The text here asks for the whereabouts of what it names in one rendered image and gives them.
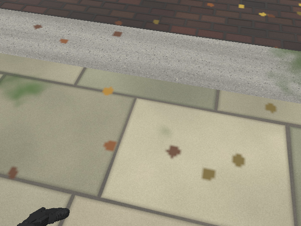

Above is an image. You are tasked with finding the left robot hand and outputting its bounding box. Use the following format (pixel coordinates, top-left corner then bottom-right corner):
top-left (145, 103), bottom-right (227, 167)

top-left (17, 207), bottom-right (70, 226)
